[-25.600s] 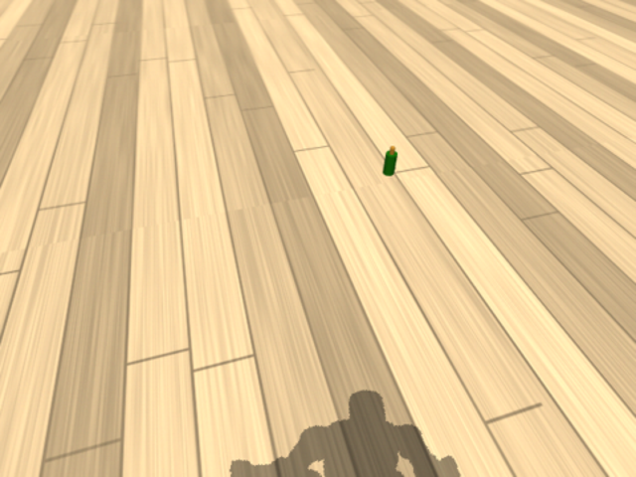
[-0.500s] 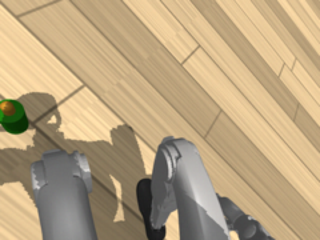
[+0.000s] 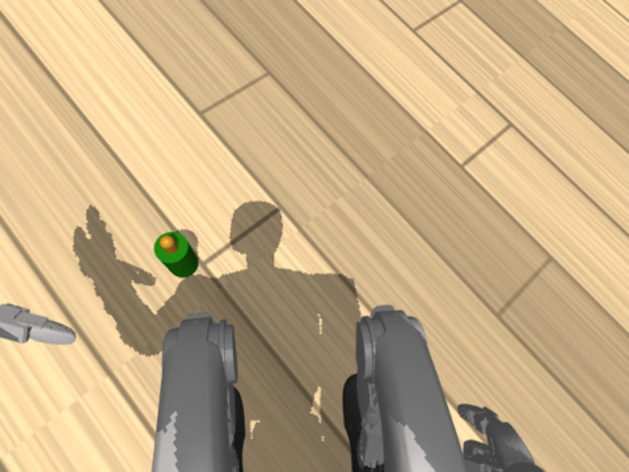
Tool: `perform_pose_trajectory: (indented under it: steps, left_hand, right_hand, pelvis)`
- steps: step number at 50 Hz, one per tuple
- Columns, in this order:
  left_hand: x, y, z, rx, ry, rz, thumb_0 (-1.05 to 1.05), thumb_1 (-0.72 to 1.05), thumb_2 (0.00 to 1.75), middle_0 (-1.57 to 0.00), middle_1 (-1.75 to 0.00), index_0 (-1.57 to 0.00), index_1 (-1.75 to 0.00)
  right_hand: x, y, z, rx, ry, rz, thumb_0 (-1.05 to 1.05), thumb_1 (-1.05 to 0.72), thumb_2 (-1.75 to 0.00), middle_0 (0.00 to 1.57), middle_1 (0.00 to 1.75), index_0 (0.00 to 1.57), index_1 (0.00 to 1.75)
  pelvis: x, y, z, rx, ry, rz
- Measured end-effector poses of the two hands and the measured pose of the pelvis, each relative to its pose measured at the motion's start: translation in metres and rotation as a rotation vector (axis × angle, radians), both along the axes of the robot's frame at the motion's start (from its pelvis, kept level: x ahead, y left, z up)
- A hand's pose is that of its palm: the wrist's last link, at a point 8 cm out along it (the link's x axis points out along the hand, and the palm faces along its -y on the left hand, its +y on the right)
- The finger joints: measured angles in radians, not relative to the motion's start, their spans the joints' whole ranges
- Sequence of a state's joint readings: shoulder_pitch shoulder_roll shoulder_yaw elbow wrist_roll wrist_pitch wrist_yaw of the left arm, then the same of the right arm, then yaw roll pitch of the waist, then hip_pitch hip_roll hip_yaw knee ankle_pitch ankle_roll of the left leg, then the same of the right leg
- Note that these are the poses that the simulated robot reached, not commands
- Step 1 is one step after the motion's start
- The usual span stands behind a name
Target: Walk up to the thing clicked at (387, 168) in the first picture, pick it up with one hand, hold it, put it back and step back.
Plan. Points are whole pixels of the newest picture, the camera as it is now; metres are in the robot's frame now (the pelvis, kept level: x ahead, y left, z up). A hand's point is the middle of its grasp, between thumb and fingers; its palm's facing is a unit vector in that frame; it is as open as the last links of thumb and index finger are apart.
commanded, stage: home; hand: left
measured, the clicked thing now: (175, 253) +0.46 +0.24 -0.33
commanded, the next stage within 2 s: none
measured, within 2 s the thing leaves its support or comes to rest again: neither
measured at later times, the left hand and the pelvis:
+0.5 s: hand out of the picture +0.28 +0.24 +0.13, palm faces +0.22 -0.90 -0.37, open 17.2 cm; pelvis +0.06 -0.02 +0.23, yaw +5 degrees
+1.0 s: hand out of the picture +0.23 +0.20 +0.25, palm faces +0.23 -0.93 -0.29, open 17.5 cm; pelvis +0.09 +0.00 +0.31, yaw +7 degrees
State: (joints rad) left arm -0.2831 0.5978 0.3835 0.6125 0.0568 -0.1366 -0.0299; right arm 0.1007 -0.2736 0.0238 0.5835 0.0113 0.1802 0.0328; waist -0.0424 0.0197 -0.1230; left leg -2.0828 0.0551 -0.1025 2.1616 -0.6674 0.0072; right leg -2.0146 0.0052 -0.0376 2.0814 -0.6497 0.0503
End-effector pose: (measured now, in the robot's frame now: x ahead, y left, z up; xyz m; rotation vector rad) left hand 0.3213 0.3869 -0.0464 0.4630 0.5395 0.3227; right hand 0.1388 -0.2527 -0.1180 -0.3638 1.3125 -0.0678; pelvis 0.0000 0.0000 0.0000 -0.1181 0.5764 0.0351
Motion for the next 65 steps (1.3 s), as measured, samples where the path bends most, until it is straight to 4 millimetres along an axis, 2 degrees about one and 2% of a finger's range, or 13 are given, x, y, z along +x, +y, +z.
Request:
perform_pose_trajectory:
  steps: [6,13,17,25,32,38,43,47,54,65]
  left_hand:
    - [-0.034,-0.042,0.044,-0.050,0.092,0.022,-0.01,-0.51,0.08,-0.07,-0.06,-0.07,-0.06]
    - [-0.048,-0.063,0.113,-0.078,0.121,0.101,-0.01,-0.50,0.08,-0.07,-0.06,-0.07,-0.06]
    - [-0.053,-0.076,0.149,-0.105,0.140,0.125,-0.01,-0.49,0.08,-0.07,-0.06,-0.07,-0.06]
    - [-0.070,-0.107,0.209,-0.188,0.192,0.155,-0.01,-0.48,0.09,-0.07,-0.06,-0.07,-0.06]
    - [-0.085,-0.123,0.264,-0.221,0.195,0.159,-0.01,-0.51,0.07,-0.06,-0.06,-0.06,-0.06]
    - [-0.096,-0.136,0.308,-0.235,0.165,0.134,-0.01,-0.52,0.07,-0.06,-0.06,-0.06,-0.06]
    - [-0.104,-0.143,0.328,-0.249,0.139,0.120,-0.01,-0.53,0.06,-0.06,-0.05,-0.06,-0.05]
    - [-0.111,-0.144,0.333,-0.260,0.137,0.124,-0.01,-0.54,0.05,-0.06,-0.05,-0.06,-0.05]
    - [-0.119,-0.143,0.326,-0.269,0.173,0.140,-0.01,-0.54,0.05,-0.06,-0.05,-0.06,-0.05]
    - [-0.109,-0.149,0.331,-0.272,0.157,0.122,-0.01,-0.54,0.06,-0.06,-0.05,-0.06,-0.05]
  right_hand:
    - [0.035,0.003,0.058,0.018,-0.116,-0.003,0.01,-0.90,-0.90,0.20,0.30,0.21,0.30]
    - [0.084,-0.002,0.142,-0.008,-0.289,0.008,0.01,-0.90,-0.90,0.20,0.30,0.21,0.30]
    - [0.102,-0.005,0.187,-0.019,-0.372,0.007,0.01,-0.90,-0.90,0.20,0.30,0.21,0.30]
    - [0.109,-0.002,0.264,-0.032,-0.447,-0.017,0.01,-0.90,-0.90,0.20,0.30,0.21,0.30]
    - [0.106,0.009,0.312,-0.032,-0.498,-0.047,0.01,-0.90,-0.90,0.20,0.30,0.21,0.30]
    - [0.111,0.022,0.339,-0.007,-0.574,-0.064,0.01,-0.90,-0.90,0.20,0.30,0.21,0.30]
    - [0.121,0.033,0.353,0.019,-0.635,-0.051,0.01,-0.90,-0.90,0.20,0.30,0.21,0.30]
    - [0.130,0.039,0.361,0.033,-0.666,-0.023,0.01,-0.90,-0.90,0.20,0.30,0.21,0.30]
    - [0.139,0.039,0.367,0.033,-0.688,0.021,0.01,-0.90,-0.90,0.20,0.30,0.21,0.30]
    - [0.135,0.031,0.367,0.025,-0.673,0.014,0.01,-0.90,-0.90,0.20,0.30,0.21,0.30]
  pelvis:
    - [0.008,-0.011,0.060,0.033,-0.003,0.014]
    - [0.028,-0.019,0.128,0.057,-0.044,0.033]
    - [0.040,-0.020,0.163,0.063,-0.087,0.041]
    - [0.062,-0.016,0.226,0.073,-0.187,0.059]
    - [0.078,-0.010,0.269,0.081,-0.283,0.073]
    - [0.088,-0.003,0.292,0.088,-0.350,0.078]
    - [0.091,0.000,0.301,0.092,-0.388,0.083]
    - [0.091,0.000,0.305,0.096,-0.404,0.086]
    - [0.090,-0.003,0.307,0.100,-0.416,0.092]
    - [0.093,-0.007,0.311,0.103,-0.431,0.093]
